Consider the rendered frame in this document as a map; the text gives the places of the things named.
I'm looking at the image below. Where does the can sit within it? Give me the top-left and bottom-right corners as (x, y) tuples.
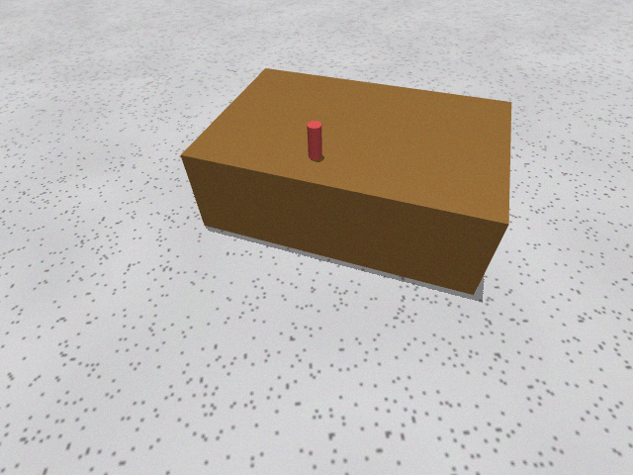
(307, 121), (322, 160)

